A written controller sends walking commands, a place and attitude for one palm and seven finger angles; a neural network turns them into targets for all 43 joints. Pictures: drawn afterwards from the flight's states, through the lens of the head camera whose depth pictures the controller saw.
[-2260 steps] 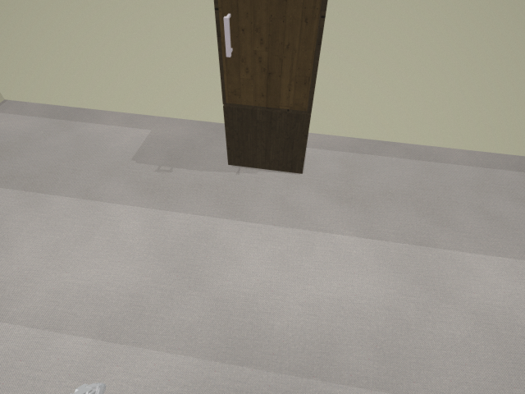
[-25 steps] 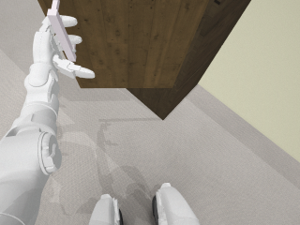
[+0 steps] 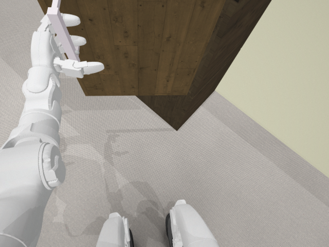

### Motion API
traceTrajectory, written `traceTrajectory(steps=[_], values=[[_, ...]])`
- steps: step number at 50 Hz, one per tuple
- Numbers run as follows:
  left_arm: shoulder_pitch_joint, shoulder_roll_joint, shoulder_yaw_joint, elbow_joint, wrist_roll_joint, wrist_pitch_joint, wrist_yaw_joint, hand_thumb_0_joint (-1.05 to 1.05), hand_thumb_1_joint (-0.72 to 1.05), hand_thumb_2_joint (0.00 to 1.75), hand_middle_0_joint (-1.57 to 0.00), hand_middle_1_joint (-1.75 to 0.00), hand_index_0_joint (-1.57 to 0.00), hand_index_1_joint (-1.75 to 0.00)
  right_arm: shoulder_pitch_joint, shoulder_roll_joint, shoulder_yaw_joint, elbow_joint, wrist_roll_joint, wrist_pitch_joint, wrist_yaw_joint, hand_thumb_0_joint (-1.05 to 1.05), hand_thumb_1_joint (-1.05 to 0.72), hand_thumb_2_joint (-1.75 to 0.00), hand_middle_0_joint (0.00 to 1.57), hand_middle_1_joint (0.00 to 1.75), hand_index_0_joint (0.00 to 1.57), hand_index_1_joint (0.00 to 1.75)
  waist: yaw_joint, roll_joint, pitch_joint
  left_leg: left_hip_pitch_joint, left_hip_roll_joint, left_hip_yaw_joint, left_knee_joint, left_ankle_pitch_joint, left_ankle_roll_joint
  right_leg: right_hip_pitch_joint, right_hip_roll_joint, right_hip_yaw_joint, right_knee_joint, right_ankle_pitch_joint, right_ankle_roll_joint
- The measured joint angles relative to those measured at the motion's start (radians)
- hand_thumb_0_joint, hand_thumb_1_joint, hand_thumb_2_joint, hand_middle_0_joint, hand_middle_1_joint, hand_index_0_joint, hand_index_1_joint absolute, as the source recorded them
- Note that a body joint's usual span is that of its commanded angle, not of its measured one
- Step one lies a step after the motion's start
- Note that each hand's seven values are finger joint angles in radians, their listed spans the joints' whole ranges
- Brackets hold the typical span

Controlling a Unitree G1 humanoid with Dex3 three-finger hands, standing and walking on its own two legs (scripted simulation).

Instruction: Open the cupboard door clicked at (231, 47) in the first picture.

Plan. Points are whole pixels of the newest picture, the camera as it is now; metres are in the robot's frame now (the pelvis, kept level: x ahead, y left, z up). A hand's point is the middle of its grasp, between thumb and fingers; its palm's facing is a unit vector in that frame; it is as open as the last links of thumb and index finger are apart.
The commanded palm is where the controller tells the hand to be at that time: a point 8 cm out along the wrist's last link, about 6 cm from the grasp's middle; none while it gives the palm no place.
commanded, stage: close the thumb around the handle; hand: left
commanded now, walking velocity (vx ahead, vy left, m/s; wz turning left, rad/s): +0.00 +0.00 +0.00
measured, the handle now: (67, 34) +0.60 +0.15 +0.07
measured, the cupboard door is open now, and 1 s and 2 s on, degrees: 46 61 89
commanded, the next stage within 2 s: pull the door open along its arc in 0.44 s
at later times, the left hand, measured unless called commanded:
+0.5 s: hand (77, 54) +0.55 +0.13 +0.06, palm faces -0.07 -1.00 -0.01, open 5.4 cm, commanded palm +0.53 +0.17 +0.07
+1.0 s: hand (85, 92) +0.45 +0.11 +0.06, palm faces -0.02 -1.00 +0.04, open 5.7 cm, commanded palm +0.39 +0.17 +0.07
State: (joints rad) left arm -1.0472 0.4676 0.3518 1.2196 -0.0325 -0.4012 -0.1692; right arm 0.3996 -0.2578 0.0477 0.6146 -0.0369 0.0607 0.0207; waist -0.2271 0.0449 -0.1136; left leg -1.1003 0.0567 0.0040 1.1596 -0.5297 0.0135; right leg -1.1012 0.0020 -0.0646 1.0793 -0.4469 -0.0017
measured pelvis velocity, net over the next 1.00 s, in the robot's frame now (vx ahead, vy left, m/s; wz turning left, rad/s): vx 0.02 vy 0.00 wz -0.02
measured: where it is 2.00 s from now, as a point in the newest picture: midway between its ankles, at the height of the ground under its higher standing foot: outside the picture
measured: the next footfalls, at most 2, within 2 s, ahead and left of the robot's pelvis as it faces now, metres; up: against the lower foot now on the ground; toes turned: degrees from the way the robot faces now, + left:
none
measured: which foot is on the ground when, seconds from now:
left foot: down 0.00-1.00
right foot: down 0.00-1.00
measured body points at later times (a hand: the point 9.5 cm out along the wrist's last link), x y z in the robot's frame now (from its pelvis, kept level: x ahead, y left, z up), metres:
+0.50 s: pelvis +0.00 +0.01 +0.00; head +0.16 +0.03 +0.42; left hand +0.55 +0.19 +0.07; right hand -0.01 -0.25 -0.11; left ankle +0.00 +0.11 -0.65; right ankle +0.03 -0.12 -0.65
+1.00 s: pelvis +0.02 +0.00 +0.03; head +0.14 +0.00 +0.46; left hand +0.44 +0.17 +0.06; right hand +0.07 -0.25 -0.09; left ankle +0.00 +0.11 -0.65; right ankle +0.03 -0.12 -0.65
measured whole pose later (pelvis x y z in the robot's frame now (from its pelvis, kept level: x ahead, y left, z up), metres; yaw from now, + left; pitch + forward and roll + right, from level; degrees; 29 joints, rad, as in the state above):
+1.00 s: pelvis +0.02 +0.00 +0.03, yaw -1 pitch +22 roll -2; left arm -0.44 0.17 0.19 0.65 -0.15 -0.40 -0.06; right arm 0.38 -0.24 -0.01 0.55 0.00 0.07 0.05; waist -0.12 0.04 -0.16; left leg -0.88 0.05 0.05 1.01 -0.52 0.01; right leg -0.91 0.01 -0.02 0.96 -0.44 0.01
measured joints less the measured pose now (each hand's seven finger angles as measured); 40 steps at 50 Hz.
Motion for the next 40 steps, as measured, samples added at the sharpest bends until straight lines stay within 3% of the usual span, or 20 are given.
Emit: traceTrajectory(steps=[13, 19, 32, 40], values=[[0.000, 0.019, 0.000, 0.001, -0.010, 0.005, -0.024, 0.00, 0.48, 0.72, -0.37, -1.31, -0.37, -1.31, -0.004, -0.002, 0.003, 0.001, 0.002, -0.004, -0.004, 0.00, -0.91, -0.90, 0.20, 0.30, 0.21, 0.30, 0.001, -0.003, 0.003, -0.011, -0.002, -0.002, 0.009, -0.005, 0.005, -0.006, -0.001, -0.001, 0.002, -0.001, 0.005], [0.009, -0.004, -0.023, -0.021, -0.008, 0.005, -0.025, 0.01, 0.71, 0.82, -0.38, -1.33, -0.39, -1.33, -0.002, 0.000, -0.004, 0.006, -0.002, -0.002, -0.002, 0.00, -0.91, -0.90, 0.20, 0.30, 0.21, 0.30, 0.004, 0.000, -0.003, -0.011, -0.004, -0.003, 0.009, -0.007, 0.007, -0.003, -0.003, -0.002, -0.002, -0.002, 0.009], [0.037, -0.033, -0.017, -0.028, 0.000, -0.003, 0.030, 0.01, 0.78, 0.84, -0.37, -1.35, -0.37, -1.35, 0.003, 0.010, -0.004, -0.001, -0.006, 0.007, 0.010, 0.00, -0.91, -0.90, 0.20, 0.30, 0.21, 0.30, 0.005, 0.004, -0.007, 0.014, -0.005, 0.006, -0.005, -0.007, 0.008, 0.015, -0.003, 0.008, -0.010, -0.003, 0.010], [0.190, -0.087, -0.031, -0.167, -0.044, -0.005, 0.011, 0.01, 0.78, 0.80, -0.37, -1.35, -0.36, -1.35, 0.012, 0.013, -0.018, -0.014, 0.014, 0.024, 0.015, 0.00, -0.91, -0.90, 0.20, 0.30, 0.21, 0.30, 0.036, 0.004, -0.014, 0.078, -0.001, 0.025, -0.049, -0.002, 0.006, 0.065, 0.003, 0.026, -0.042, 0.002, 0.009]])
